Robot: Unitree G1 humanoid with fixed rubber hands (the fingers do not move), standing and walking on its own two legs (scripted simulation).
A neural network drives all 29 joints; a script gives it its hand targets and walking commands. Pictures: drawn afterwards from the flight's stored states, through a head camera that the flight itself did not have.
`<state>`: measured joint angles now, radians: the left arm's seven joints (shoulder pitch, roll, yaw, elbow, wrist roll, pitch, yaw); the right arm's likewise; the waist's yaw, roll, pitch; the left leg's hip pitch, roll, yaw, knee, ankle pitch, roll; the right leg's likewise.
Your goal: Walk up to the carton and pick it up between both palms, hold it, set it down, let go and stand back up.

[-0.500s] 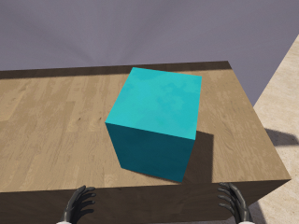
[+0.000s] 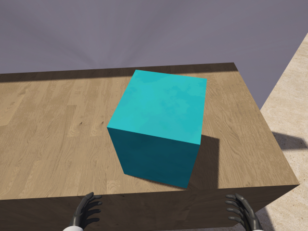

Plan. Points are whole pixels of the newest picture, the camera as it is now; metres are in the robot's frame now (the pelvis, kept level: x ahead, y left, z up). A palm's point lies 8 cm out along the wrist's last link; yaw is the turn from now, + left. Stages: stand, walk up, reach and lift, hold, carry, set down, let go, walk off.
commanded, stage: stand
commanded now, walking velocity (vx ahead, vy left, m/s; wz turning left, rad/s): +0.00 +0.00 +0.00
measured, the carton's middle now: (161, 130) +0.39 +0.01 +0.03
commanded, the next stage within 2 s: none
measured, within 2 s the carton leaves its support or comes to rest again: neither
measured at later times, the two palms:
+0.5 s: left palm (60, 226) +0.16 +0.26 -0.05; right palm out of the picture +0.16 -0.29 -0.08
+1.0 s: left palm (59, 229) +0.15 +0.27 -0.05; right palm out of the picture +0.15 -0.29 -0.08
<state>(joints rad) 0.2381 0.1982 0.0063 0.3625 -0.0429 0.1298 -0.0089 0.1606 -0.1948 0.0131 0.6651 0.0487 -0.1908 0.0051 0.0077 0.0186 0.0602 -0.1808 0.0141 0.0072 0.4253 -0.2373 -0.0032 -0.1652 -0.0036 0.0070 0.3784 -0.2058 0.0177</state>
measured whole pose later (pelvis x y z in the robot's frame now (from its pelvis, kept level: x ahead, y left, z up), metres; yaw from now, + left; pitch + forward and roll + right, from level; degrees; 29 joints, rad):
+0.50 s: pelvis +0.00 -0.01 +0.00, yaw +0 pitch -2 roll +0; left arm 0.24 0.36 0.01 0.48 -0.01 -0.03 -0.01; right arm 0.18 -0.36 0.01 0.66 0.02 -0.05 0.01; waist 0.01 0.02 0.06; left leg -0.15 0.01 0.01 0.43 -0.25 -0.01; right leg -0.17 -0.01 0.01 0.46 -0.26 0.00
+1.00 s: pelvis +0.00 -0.01 +0.00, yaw +0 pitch -2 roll +0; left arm 0.24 0.37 0.01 0.53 -0.01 -0.03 -0.01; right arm 0.19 -0.36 0.01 0.66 0.02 -0.05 0.01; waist 0.01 0.02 0.06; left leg -0.15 0.01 0.01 0.43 -0.25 -0.01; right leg -0.17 -0.01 0.01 0.46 -0.26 0.00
